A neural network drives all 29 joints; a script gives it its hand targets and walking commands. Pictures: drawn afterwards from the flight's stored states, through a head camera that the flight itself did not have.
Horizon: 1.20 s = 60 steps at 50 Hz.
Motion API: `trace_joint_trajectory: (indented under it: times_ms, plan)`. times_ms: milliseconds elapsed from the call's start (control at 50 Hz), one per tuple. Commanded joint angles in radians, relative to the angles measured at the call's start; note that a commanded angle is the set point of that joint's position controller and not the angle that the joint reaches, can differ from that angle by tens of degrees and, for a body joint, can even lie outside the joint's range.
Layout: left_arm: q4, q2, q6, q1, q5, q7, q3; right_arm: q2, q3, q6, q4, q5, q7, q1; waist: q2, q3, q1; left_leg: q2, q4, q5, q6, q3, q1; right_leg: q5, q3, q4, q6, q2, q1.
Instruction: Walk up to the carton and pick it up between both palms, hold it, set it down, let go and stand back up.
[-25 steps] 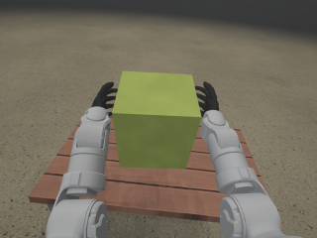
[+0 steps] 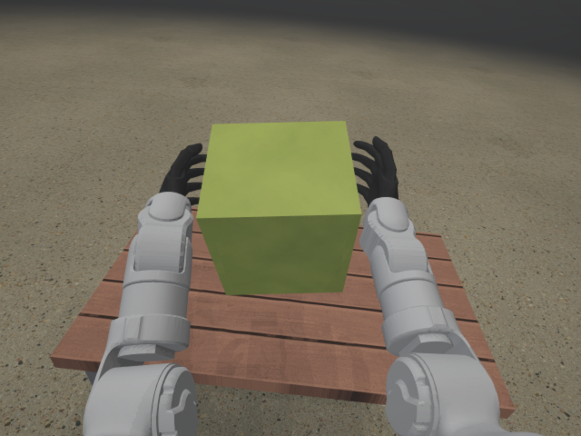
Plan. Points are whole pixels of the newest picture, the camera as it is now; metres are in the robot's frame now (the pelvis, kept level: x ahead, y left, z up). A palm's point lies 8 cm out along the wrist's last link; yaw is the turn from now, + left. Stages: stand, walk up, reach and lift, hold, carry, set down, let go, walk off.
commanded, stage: set down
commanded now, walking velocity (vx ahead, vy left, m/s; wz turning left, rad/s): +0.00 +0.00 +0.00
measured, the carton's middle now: (281, 213) +0.39 +0.02 +0.17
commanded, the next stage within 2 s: none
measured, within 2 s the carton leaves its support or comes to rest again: neither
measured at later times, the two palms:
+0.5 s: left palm (191, 223) +0.37 +0.15 +0.16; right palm (380, 226) +0.38 -0.12 +0.16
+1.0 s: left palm (200, 238) +0.37 +0.14 +0.13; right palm (382, 234) +0.39 -0.13 +0.14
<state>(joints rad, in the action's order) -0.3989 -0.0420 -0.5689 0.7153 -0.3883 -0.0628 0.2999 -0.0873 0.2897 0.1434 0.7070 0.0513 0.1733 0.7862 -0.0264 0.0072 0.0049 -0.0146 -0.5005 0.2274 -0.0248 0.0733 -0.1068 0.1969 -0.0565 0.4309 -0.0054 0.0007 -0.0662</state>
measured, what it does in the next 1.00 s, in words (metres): stands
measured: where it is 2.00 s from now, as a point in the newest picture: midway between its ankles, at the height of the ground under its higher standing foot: outside the picture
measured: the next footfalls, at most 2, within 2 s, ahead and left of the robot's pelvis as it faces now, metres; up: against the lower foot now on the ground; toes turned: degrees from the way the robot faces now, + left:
none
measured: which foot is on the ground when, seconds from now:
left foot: down 0.00-1.00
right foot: down 0.00-1.00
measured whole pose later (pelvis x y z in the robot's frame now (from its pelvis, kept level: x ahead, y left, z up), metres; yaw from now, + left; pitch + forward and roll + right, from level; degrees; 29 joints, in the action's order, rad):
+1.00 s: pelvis +0.02 -0.01 +0.00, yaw +0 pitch -8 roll -1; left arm -0.36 -0.15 -0.39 0.54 -0.40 0.02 0.29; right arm -0.08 0.32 -0.13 0.79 0.10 0.08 0.65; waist -0.04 -0.08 0.01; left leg -0.01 -0.47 0.23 -0.02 0.07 -0.09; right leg 0.22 -0.06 0.42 0.00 0.00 -0.06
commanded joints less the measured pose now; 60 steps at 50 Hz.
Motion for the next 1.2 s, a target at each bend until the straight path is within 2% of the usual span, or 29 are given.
trace_joint_trajectory:
  times_ms: [0,80,120,140,200,240,280,340,380,400,440,460,480,540,620,700,720,760,800,820,900,960,980,1020,1040,1060,1100,1120,1180]
  plan:
    - [0.132,-0.515,0.094,0.552,0.081,-0.161,-0.262,-0.411,-0.247,-0.090,-0.068,0.009,-0.147,0.566,0.013,0.133,-0.102,0.040,0.291,-0.045,0.024,-0.114,0.045,-0.008,-0.091,-0.165,-0.053,0.011,0.180]
    - [0.107,-0.487,0.121,0.455,0.087,-0.137,-0.249,-0.347,-0.260,-0.152,-0.124,0.011,-0.135,0.578,-0.014,0.165,-0.075,0.027,0.277,-0.094,0.017,-0.126,0.080,-0.043,-0.099,-0.164,-0.056,0.017,0.191]
    - [0.159,-0.521,0.142,0.479,0.079,-0.117,-0.280,-0.340,-0.272,-0.173,-0.112,0.005,-0.146,0.582,0.030,0.224,-0.079,0.023,0.264,-0.124,0.000,-0.117,0.081,-0.058,-0.104,-0.152,-0.047,0.026,0.168]
    - [0.139,-0.540,0.148,0.464,0.074,-0.115,-0.280,-0.400,-0.314,-0.188,-0.124,0.007,-0.159,0.601,0.010,0.225,-0.046,0.024,0.250,-0.166,0.006,-0.118,0.095,-0.083,-0.101,-0.150,-0.047,0.022,0.181]
    - [0.252,-0.574,0.187,0.493,0.105,-0.077,-0.379,-0.350,-0.357,-0.235,-0.167,-0.018,-0.143,0.561,0.054,0.331,-0.092,0.017,0.198,-0.307,-0.020,-0.108,0.167,-0.162,-0.123,-0.134,-0.044,0.037,0.180]
    - [0.268,-0.619,0.196,0.522,0.113,-0.074,-0.417,-0.390,-0.374,-0.246,-0.138,-0.021,-0.151,0.563,0.069,0.295,-0.085,0.012,0.189,-0.334,-0.033,-0.103,0.186,-0.152,-0.124,-0.131,-0.035,0.039,0.140]
    - [0.289,-0.630,0.211,0.487,0.109,-0.063,-0.437,-0.394,-0.421,-0.272,-0.208,-0.024,-0.152,0.583,0.036,0.350,-0.067,0.008,0.171,-0.410,-0.029,-0.094,0.218,-0.178,-0.130,-0.140,-0.030,0.042,0.142]
    - [0.276,-0.623,0.212,0.485,0.107,-0.050,-0.446,-0.382,-0.396,-0.267,-0.143,-0.021,-0.162,0.542,0.078,0.293,-0.075,0.008,0.177,-0.357,-0.036,-0.107,0.187,-0.142,-0.111,-0.149,-0.030,0.034,0.138]
    - [0.181,-0.606,0.181,0.411,0.077,-0.065,-0.375,-0.360,-0.358,-0.256,-0.116,0.002,-0.162,0.512,0.044,0.201,-0.064,0.014,0.221,-0.230,-0.008,-0.120,0.159,-0.100,-0.115,-0.170,-0.031,0.025,0.152]
    - [0.189,-0.582,0.182,0.379,0.077,-0.055,-0.367,-0.284,-0.330,-0.264,-0.108,0.003,-0.151,0.474,0.047,0.218,-0.083,0.003,0.222,-0.243,-0.030,-0.113,0.178,-0.079,-0.134,-0.168,-0.023,0.036,0.134]
    - [0.183,-0.584,0.185,0.395,0.072,-0.065,-0.368,-0.331,-0.339,-0.255,-0.098,0.006,-0.166,0.486,0.032,0.175,-0.067,0.013,0.225,-0.185,-0.009,-0.118,0.141,-0.065,-0.112,-0.167,-0.033,0.020,0.138]
    - [0.210,-0.583,0.196,0.399,0.074,-0.066,-0.373,-0.371,-0.379,-0.263,-0.126,0.004,-0.174,0.499,0.026,0.218,-0.037,0.021,0.226,-0.204,-0.003,-0.129,0.132,-0.084,-0.109,-0.159,-0.035,0.024,0.160]
    - [0.203,-0.591,0.193,0.369,0.055,-0.058,-0.363,-0.330,-0.337,-0.264,-0.101,0.024,-0.174,0.479,0.037,0.221,-0.056,0.007,0.241,-0.221,-0.015,-0.124,0.143,-0.092,-0.119,-0.159,-0.029,0.030,0.128]
    - [0.191,-0.575,0.204,0.378,0.053,-0.052,-0.357,-0.328,-0.327,-0.275,-0.084,0.040,-0.177,0.478,0.037,0.236,-0.060,0.017,0.234,-0.234,-0.016,-0.126,0.142,-0.093,-0.121,-0.161,-0.023,0.030,0.118]
    - [0.164,-0.571,0.217,0.367,0.056,-0.038,-0.331,-0.311,-0.287,-0.283,-0.067,0.053,-0.194,0.509,0.049,0.186,-0.026,0.008,0.241,-0.196,-0.017,-0.123,0.144,-0.042,-0.113,-0.170,-0.017,0.031,0.075]
    - [0.206,-0.610,0.238,0.366,0.053,-0.027,-0.373,-0.319,-0.284,-0.298,-0.021,0.057,-0.212,0.468,0.075,0.218,-0.056,0.005,0.230,-0.257,-0.029,-0.114,0.146,-0.076,-0.124,-0.165,-0.004,0.036,0.067]
    - [0.185,-0.592,0.248,0.365,0.047,-0.022,-0.348,-0.318,-0.281,-0.297,-0.007,0.064,-0.221,0.456,0.064,0.202,-0.025,0.003,0.237,-0.232,-0.029,-0.126,0.140,-0.046,-0.123,-0.173,-0.001,0.038,0.066]
    - [0.202,-0.609,0.261,0.390,0.046,-0.008,-0.367,-0.297,-0.260,-0.304,-0.006,0.080,-0.221,0.454,0.081,0.210,-0.042,-0.001,0.238,-0.219,-0.036,-0.111,0.132,-0.037,-0.121,-0.165,0.007,0.041,0.048]
    - [0.170,-0.589,0.265,0.340,0.054,-0.010,-0.342,-0.274,-0.235,-0.300,0.008,0.092,-0.223,0.435,0.042,0.196,-0.046,-0.004,0.239,-0.196,-0.024,-0.118,0.127,-0.046,-0.120,-0.174,0.001,0.039,0.043]
    - [0.126,-0.564,0.265,0.341,0.043,-0.012,-0.300,-0.286,-0.240,-0.301,-0.009,0.098,-0.225,0.461,0.007,0.184,-0.015,0.001,0.245,-0.154,-0.008,-0.130,0.116,-0.019,-0.113,-0.186,-0.009,0.037,0.048]
    - [0.138,-0.576,0.274,0.316,0.024,0.006,-0.313,-0.272,-0.228,-0.314,0.000,0.113,-0.235,0.439,0.077,0.215,-0.016,-0.002,0.236,-0.211,-0.026,-0.137,0.129,-0.056,-0.118,-0.162,0.006,0.037,0.040]
    - [0.140,-0.563,0.280,0.315,0.027,-0.004,-0.300,-0.316,-0.239,-0.314,0.017,0.118,-0.240,0.443,0.010,0.171,0.012,0.003,0.246,-0.210,0.000,-0.145,0.109,-0.083,-0.106,-0.160,-0.014,0.031,0.060]
    - [0.132,-0.573,0.283,0.323,0.019,-0.008,-0.284,-0.305,-0.229,-0.311,0.046,0.118,-0.246,0.411,0.014,0.160,-0.006,0.006,0.256,-0.166,-0.006,-0.140,0.095,-0.030,-0.111,-0.169,-0.004,0.035,0.038]
    - [0.126,-0.529,0.308,0.310,0.019,0.011,-0.269,-0.262,-0.210,-0.330,0.021,0.125,-0.233,0.406,0.026,0.232,0.016,0.003,0.232,-0.198,-0.006,-0.159,0.106,-0.071,-0.102,-0.159,-0.010,0.035,0.044]
    - [0.138,-0.595,0.306,0.365,0.033,-0.001,-0.307,-0.321,-0.218,-0.339,0.027,0.133,-0.248,0.453,0.028,0.222,-0.009,0.006,0.247,-0.205,-0.005,-0.138,0.106,-0.072,-0.115,-0.159,-0.004,0.037,0.026]
    - [0.107,-0.588,0.315,0.332,0.033,0.006,-0.295,-0.317,-0.227,-0.336,0.021,0.126,-0.247,0.451,0.009,0.249,0.011,0.005,0.232,-0.224,-0.003,-0.145,0.118,-0.076,-0.110,-0.165,-0.008,0.034,0.030]
    - [0.116,-0.586,0.325,0.309,0.017,0.011,-0.301,-0.306,-0.223,-0.351,0.046,0.136,-0.247,0.431,0.032,0.250,0.003,0.002,0.222,-0.283,-0.016,-0.144,0.128,-0.113,-0.110,-0.167,0.004,0.038,0.023]
    - [0.112,-0.597,0.328,0.288,0.013,0.012,-0.289,-0.304,-0.231,-0.351,0.050,0.126,-0.255,0.401,0.053,0.239,0.026,0.003,0.219,-0.305,-0.019,-0.157,0.119,-0.121,-0.110,-0.164,0.006,0.040,0.059]
    - [0.111,-0.602,0.329,0.247,0.006,0.007,-0.275,-0.311,-0.236,-0.349,0.050,0.129,-0.242,0.391,0.020,0.235,0.040,0.010,0.208,-0.389,-0.007,-0.155,0.137,-0.198,-0.095,-0.162,-0.003,0.035,0.071]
